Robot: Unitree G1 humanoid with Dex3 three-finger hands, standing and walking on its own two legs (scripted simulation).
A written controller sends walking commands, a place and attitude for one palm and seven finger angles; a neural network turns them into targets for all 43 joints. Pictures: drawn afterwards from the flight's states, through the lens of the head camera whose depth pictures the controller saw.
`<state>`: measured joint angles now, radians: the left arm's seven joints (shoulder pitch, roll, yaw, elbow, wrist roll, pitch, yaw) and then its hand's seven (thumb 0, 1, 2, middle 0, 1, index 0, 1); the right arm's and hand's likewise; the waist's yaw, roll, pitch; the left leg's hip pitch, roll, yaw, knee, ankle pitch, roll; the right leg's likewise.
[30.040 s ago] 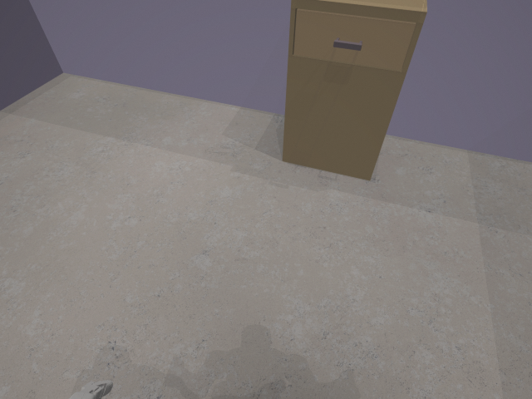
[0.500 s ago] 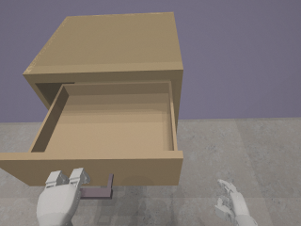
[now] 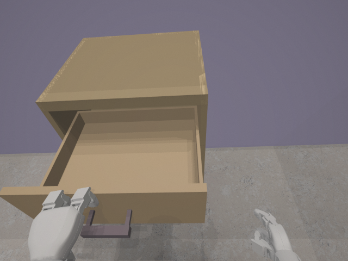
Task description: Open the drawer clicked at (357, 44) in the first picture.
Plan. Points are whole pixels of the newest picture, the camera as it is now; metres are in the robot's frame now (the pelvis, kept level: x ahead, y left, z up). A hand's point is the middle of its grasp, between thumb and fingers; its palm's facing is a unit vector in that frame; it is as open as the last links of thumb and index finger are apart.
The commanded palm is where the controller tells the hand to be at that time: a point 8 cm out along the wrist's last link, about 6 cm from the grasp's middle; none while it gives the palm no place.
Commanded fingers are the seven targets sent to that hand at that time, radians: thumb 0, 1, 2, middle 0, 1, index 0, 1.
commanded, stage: lift the hand off the handle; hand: left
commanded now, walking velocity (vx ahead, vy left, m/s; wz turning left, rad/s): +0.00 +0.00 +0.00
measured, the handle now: (108, 222) +0.20 +0.20 -0.02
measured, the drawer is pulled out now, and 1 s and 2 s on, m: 0.27 0.27 0.27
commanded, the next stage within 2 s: draw the hand back to the body in 0.56 s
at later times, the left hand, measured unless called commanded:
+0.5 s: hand (55, 213) +0.16 +0.24 +0.12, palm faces +0.13 -0.10 -0.99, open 13.8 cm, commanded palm +0.12 +0.23 +0.18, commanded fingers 0.00 -0.50 0.30 -0.30 -1.20 -0.30 -1.20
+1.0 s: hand (46, 203) +0.17 +0.26 +0.13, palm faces +0.12 -0.12 -0.99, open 13.8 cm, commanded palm +0.13 +0.25 +0.18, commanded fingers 0.00 -0.50 0.30 -0.30 -1.20 -0.30 -1.20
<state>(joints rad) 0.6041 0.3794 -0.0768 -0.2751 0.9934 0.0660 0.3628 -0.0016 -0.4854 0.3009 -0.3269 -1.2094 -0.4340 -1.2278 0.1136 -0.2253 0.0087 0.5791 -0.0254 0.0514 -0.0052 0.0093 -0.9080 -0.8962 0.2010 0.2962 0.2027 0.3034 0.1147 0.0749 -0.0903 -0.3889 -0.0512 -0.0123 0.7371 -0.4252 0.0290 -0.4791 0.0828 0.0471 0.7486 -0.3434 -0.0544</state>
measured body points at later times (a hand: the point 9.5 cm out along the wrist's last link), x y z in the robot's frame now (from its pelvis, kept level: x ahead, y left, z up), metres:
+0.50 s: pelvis +0.00 +0.00 +0.02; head -0.01 -0.04 +0.47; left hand +0.15 +0.24 +0.18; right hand +0.24 -0.19 -0.06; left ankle -0.03 +0.10 -0.71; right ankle +0.02 -0.09 -0.71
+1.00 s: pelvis +0.00 +0.02 +0.03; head -0.01 -0.02 +0.47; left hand +0.16 +0.26 +0.18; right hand +0.24 -0.17 -0.06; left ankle -0.03 +0.10 -0.71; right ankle +0.02 -0.09 -0.71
